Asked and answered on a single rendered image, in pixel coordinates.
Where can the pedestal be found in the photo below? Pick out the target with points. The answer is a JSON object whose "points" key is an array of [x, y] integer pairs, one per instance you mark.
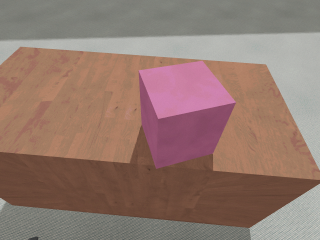
{"points": [[71, 138]]}

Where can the carton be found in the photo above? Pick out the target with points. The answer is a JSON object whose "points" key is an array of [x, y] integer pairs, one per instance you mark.
{"points": [[184, 110]]}

